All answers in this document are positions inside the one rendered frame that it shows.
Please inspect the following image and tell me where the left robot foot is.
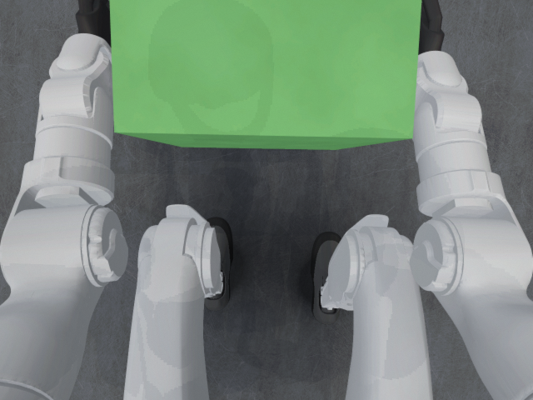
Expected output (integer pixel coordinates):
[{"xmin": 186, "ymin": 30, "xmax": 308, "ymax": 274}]
[{"xmin": 204, "ymin": 217, "xmax": 233, "ymax": 311}]

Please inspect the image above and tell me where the robot right thigh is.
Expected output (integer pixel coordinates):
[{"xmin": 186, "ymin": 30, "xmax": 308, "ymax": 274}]
[{"xmin": 336, "ymin": 226, "xmax": 433, "ymax": 400}]

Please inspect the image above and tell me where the right robot forearm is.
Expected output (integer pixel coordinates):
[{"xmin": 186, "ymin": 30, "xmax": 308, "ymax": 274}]
[{"xmin": 412, "ymin": 51, "xmax": 533, "ymax": 285}]

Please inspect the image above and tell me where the right robot hand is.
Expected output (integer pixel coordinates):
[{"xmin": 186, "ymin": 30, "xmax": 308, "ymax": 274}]
[{"xmin": 418, "ymin": 0, "xmax": 445, "ymax": 55}]

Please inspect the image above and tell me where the right robot upper arm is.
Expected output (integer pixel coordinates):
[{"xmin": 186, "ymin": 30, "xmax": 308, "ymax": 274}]
[{"xmin": 409, "ymin": 216, "xmax": 533, "ymax": 400}]

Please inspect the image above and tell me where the carton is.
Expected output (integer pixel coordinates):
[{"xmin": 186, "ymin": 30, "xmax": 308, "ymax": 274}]
[{"xmin": 109, "ymin": 0, "xmax": 421, "ymax": 150}]

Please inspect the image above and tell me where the left robot hand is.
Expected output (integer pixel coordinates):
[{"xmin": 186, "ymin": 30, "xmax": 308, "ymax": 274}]
[{"xmin": 76, "ymin": 0, "xmax": 111, "ymax": 47}]

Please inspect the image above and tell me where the left robot forearm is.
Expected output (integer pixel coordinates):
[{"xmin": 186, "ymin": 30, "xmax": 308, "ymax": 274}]
[{"xmin": 0, "ymin": 33, "xmax": 115, "ymax": 286}]

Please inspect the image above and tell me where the left robot upper arm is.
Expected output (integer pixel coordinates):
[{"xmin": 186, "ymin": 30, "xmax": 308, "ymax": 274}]
[{"xmin": 0, "ymin": 204, "xmax": 128, "ymax": 400}]

